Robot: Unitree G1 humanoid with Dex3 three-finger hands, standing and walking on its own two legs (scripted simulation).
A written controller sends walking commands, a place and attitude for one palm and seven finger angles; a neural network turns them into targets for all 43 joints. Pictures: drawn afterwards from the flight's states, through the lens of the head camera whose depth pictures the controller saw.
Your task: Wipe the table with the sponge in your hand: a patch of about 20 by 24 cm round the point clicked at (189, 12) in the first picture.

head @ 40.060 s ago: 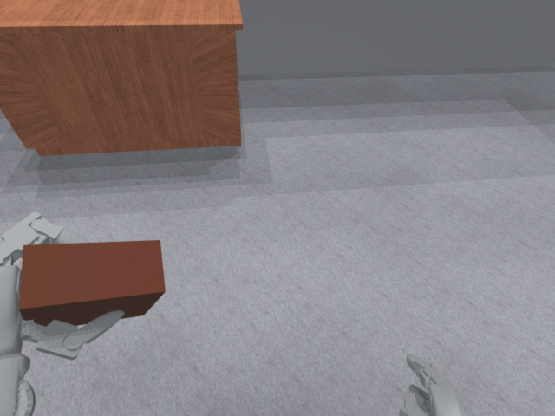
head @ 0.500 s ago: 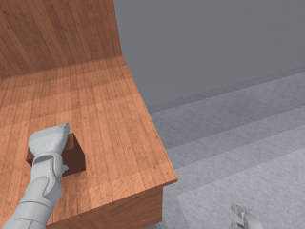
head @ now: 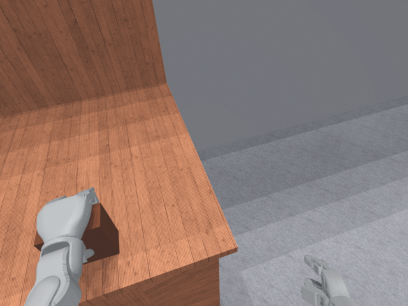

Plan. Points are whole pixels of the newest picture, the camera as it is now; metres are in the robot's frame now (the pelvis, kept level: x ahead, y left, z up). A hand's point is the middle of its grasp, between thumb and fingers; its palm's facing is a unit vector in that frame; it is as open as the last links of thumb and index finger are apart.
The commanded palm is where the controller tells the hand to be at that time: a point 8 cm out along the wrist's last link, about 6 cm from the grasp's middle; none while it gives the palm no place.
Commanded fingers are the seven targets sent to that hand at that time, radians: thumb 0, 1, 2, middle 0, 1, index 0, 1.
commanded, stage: wipe back along the first lane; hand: left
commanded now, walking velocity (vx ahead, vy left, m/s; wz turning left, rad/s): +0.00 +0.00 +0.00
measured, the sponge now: (85, 241) +0.24 +0.29 -0.01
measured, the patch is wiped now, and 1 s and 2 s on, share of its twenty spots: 1.00 1.00 1.00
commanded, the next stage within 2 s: lift the sponge slowly off the table in 0.12 s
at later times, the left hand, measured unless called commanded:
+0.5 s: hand (76, 248) +0.20 +0.27 +0.03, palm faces -0.01 -0.11 -0.99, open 10.0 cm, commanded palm +0.17 +0.27 +0.09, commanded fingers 0.00 0.10 1.30 -1.20 -1.60 -1.20 -1.60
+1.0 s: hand (71, 251) +0.19 +0.27 +0.05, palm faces -0.02 -0.12 -0.99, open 10.0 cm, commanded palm +0.17 +0.27 +0.12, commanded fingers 0.00 0.10 1.30 -1.20 -1.60 -1.20 -1.60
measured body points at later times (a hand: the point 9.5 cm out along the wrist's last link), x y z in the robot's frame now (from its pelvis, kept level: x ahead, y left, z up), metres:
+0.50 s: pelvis -0.01 +0.00 +0.00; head -0.02 -0.03 +0.45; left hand +0.20 +0.28 +0.09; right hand +0.21 -0.22 -0.09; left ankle -0.01 +0.10 -0.73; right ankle -0.05 -0.12 -0.73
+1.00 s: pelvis -0.02 -0.01 +0.01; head -0.04 -0.05 +0.45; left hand +0.19 +0.27 +0.11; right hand +0.21 -0.23 -0.08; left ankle -0.01 +0.10 -0.73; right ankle -0.05 -0.12 -0.73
